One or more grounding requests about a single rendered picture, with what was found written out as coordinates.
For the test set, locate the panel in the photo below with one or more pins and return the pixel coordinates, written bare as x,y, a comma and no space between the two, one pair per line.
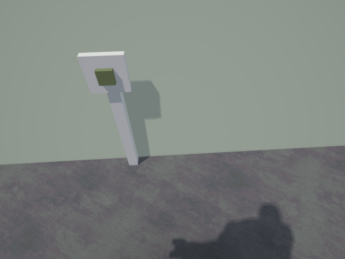
117,60

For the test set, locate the button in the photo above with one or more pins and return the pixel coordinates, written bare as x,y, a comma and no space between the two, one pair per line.
105,76

